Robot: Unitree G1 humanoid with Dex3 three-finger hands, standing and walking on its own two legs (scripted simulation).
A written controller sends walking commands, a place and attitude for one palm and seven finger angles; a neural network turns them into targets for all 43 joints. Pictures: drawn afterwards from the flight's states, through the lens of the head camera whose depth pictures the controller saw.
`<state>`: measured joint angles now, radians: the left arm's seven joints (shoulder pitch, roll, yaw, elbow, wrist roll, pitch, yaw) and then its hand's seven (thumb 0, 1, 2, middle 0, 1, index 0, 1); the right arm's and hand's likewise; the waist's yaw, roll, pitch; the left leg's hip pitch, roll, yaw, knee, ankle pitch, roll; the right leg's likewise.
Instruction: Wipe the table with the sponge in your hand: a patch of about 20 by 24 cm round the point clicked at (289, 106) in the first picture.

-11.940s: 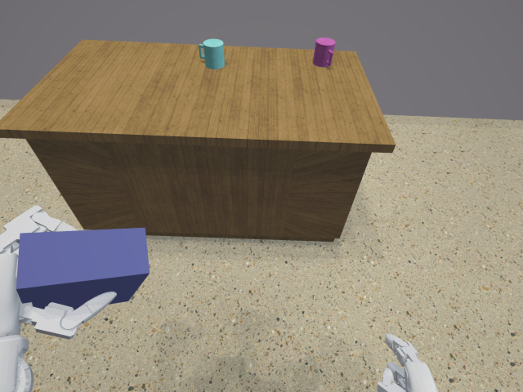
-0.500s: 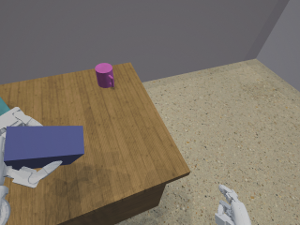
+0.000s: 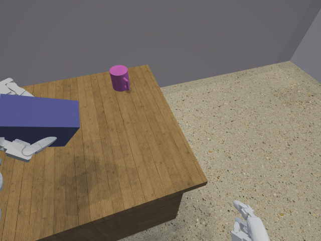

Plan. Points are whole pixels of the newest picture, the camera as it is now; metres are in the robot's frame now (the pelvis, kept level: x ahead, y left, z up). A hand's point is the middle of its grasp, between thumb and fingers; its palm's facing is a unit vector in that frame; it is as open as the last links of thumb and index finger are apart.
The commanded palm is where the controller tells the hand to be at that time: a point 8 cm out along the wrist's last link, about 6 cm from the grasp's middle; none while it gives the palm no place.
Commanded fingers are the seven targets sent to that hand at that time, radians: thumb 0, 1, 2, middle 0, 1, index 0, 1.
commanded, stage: turn the palm down, sponge in hand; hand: left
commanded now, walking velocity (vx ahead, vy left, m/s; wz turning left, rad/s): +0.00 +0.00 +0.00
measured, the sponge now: (49, 125) +0.28 +0.25 +0.18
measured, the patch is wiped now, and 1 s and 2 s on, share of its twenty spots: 0.00 0.00 0.00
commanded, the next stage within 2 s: none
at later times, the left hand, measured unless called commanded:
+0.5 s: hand (51, 162) +0.23 +0.25 +0.12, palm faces +0.20 -0.58 -0.79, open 9.4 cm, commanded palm +0.18 +0.27 +0.17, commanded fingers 0.00 0.10 1.30 -1.20 -1.60 -1.20 -1.60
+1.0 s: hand (66, 173) +0.22 +0.22 +0.10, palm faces +0.09 -0.37 -0.92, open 9.4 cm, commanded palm +0.19 +0.26 +0.16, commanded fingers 0.00 0.10 1.30 -1.20 -1.60 -1.20 -1.60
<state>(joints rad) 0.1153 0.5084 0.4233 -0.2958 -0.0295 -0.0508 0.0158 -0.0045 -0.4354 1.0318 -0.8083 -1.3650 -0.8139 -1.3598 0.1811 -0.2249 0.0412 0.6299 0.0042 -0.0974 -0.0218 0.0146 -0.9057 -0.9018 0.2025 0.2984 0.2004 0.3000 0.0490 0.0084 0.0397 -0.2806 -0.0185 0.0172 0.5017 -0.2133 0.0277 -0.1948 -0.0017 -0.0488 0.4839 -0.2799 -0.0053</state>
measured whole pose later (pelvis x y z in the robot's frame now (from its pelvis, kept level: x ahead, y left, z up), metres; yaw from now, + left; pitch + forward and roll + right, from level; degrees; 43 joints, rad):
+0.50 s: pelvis -0.01 -0.05 -0.01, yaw +2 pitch +0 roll +0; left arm 0.24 0.58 0.31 -0.17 0.20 0.07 -0.05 0.00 -0.43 1.03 -0.81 -1.37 -0.81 -1.36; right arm 0.16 -0.28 0.01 0.60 0.02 -0.04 -0.08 0.02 -0.91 -0.90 0.20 0.30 0.20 0.30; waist 0.05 0.09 0.01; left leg -0.38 0.02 -0.04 0.63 -0.26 -0.02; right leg -0.29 0.04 -0.10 0.62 -0.35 -0.07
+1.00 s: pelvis +0.01 -0.04 -0.02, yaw +0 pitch +2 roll +0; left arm 0.43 0.59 0.18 -0.40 0.48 0.04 0.04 0.00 -0.43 1.04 -0.80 -1.37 -0.81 -1.36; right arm 0.17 -0.27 -0.01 0.56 0.03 0.01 -0.11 0.02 -0.91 -0.90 0.20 0.30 0.20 0.30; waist 0.07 0.07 -0.04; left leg -0.41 0.02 -0.01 0.68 -0.31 -0.01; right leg -0.32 0.04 -0.08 0.66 -0.39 -0.06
